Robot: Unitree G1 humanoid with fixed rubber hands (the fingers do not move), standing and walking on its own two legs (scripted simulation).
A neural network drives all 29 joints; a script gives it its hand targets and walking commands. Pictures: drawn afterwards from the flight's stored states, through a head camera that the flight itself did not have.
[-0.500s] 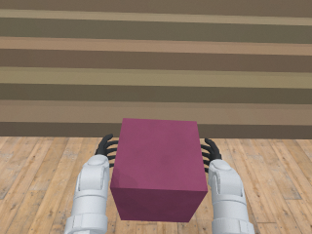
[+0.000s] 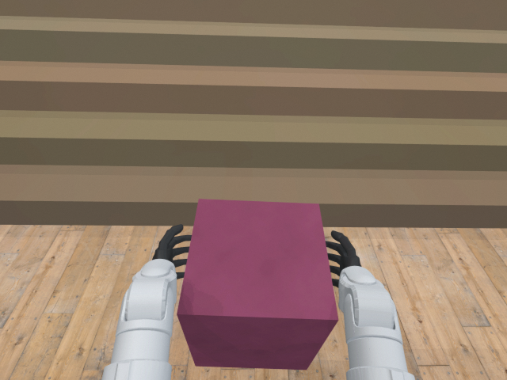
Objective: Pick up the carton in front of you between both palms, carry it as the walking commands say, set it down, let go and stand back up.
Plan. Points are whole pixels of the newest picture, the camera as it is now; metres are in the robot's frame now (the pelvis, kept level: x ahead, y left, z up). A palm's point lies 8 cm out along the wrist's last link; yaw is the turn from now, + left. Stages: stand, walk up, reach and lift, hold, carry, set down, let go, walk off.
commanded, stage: hold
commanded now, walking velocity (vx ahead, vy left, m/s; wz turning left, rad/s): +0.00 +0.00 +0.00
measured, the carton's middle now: (254, 288) +0.30 +0.00 -0.03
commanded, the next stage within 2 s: carry in 0.14 s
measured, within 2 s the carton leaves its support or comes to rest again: neither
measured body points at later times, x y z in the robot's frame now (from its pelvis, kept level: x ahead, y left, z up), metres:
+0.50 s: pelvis +0.07 +0.02 +0.00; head +0.05 +0.02 +0.45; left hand +0.35 +0.18 +0.08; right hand +0.36 -0.12 +0.08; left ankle +0.00 +0.13 -0.75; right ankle +0.07 -0.10 -0.72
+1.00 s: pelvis +0.35 +0.06 -0.03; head +0.33 +0.07 +0.42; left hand +0.60 +0.23 +0.06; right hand +0.62 -0.07 +0.07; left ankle +0.46 +0.15 -0.75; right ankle +0.16 -0.07 -0.74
